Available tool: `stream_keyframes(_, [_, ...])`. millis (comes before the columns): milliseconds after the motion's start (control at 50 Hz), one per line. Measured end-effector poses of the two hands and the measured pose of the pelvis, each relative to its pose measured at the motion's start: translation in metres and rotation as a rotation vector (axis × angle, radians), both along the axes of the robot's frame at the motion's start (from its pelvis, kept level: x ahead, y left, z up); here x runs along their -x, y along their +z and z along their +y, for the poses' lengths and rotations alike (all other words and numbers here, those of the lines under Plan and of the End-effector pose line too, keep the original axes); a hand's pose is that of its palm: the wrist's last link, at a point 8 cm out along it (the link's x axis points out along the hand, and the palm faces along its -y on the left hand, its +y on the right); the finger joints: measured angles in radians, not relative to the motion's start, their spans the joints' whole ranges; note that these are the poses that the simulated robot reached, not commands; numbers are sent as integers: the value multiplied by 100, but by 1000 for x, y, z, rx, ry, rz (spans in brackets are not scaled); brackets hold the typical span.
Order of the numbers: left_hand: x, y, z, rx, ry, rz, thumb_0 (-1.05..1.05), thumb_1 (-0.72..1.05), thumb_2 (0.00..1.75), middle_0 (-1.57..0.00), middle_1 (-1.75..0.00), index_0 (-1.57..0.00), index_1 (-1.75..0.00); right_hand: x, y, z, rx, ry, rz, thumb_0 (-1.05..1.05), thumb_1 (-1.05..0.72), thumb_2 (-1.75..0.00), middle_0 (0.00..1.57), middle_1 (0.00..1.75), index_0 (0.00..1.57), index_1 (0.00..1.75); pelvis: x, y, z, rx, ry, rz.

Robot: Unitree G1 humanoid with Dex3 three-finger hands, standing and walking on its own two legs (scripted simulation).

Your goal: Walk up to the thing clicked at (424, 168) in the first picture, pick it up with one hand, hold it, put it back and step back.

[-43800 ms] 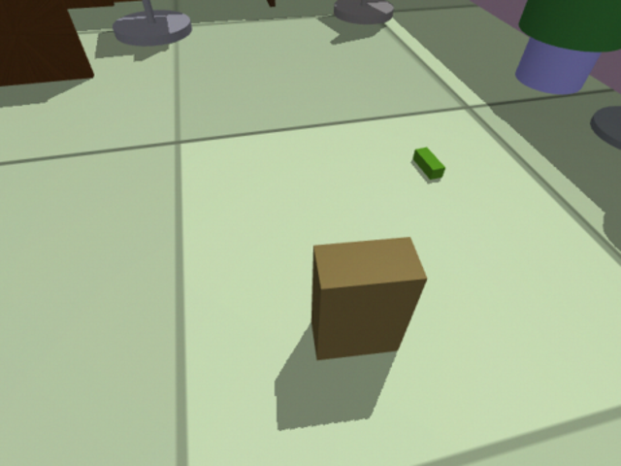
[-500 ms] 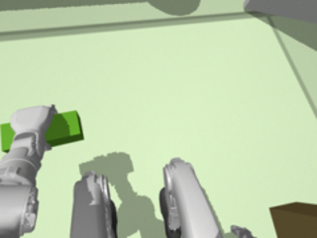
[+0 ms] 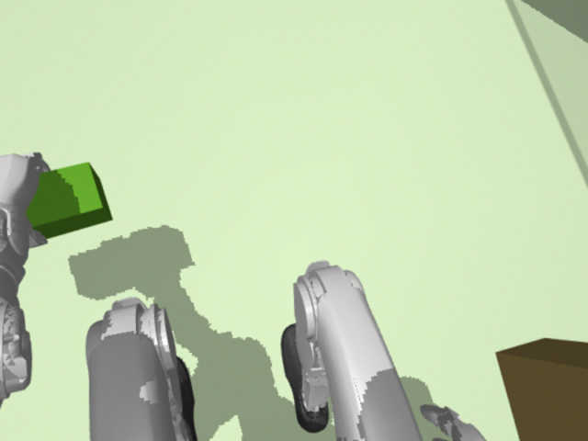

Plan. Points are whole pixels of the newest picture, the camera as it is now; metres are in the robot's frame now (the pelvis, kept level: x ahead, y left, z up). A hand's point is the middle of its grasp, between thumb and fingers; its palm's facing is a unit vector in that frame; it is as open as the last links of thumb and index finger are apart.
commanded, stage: crouch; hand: left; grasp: from above
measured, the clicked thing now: (30, 210) +0.47 +0.28 -0.20
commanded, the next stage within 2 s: lower in 0.34 s
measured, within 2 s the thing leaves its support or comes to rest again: rests again in 1.80 s
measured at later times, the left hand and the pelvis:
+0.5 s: hand (34, 210) +0.47 +0.28 -0.22, palm faces -0.43 -0.09 -0.90, open 10.2 cm; pelvis +0.00 +0.00 -0.05, yaw -2 degrees
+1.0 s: hand (58, 217) +0.48 +0.28 -0.29, palm faces -0.45 -0.10 -0.89, open 10.2 cm; pelvis +0.00 +0.00 -0.08, yaw -4 degrees
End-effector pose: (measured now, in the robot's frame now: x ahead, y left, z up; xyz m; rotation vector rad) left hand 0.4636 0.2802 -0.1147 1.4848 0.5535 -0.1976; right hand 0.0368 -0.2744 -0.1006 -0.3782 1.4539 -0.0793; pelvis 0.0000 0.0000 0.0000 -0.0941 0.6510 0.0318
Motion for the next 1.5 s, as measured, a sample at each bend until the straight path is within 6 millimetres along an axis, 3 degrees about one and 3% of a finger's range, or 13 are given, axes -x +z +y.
stream_keyframes(240, [-3,-37,-3,8,-37,-6,0,-8,62,-67,-65,-68,-62,22,-24,3,2,-2,47,0,-89,-89,20,30,20,30,5,-32,1,11,-8,-23])
stream_keyframes(540, [-14,-53,5,-11,-3,-12,0,-9,62,-67,-65,-68,-62,22,-35,4,11,26,41,0,-90,-89,20,30,20,30,4,-50,3,27,-16,-35])
stream_keyframes(840, [-14,-106,1,26,-31,6,0,-8,62,-67,-65,-68,-62,29,-47,6,12,57,89,0,-90,-89,20,30,20,30,3,-74,4,50,-26,-67])
stream_keyframes(1020, [-19,-118,-3,18,-24,-15,0,-9,62,-68,-64,-69,-61,27,-52,8,-4,72,88,0,-89,-89,20,30,20,30,0,-81,5,59,-35,-67])
stream_keyframes(1240, [-26,-130,-2,23,6,-5,0,-7,61,-67,-65,-68,-62,27,-53,13,-31,100,90,0,-89,-89,20,30,20,30,0,-85,5,74,-48,-84])
stream_keyframes(1500, [-22,-148,4,39,-2,-15,0,-7,61,-67,-65,-68,-62,36,-41,10,5,149,108,0,-89,-89,20,30,20,30,4,-91,6,98,-57,-125])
